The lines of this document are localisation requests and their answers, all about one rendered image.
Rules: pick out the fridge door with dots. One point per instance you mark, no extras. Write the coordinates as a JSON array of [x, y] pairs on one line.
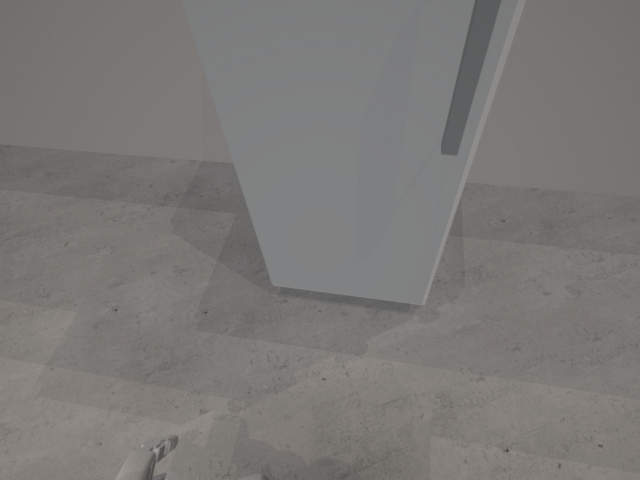
[[334, 113]]

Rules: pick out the robot left hand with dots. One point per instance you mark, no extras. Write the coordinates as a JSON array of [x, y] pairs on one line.
[[140, 464]]

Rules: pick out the handle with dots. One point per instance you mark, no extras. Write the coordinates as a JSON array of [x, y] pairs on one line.
[[480, 29]]

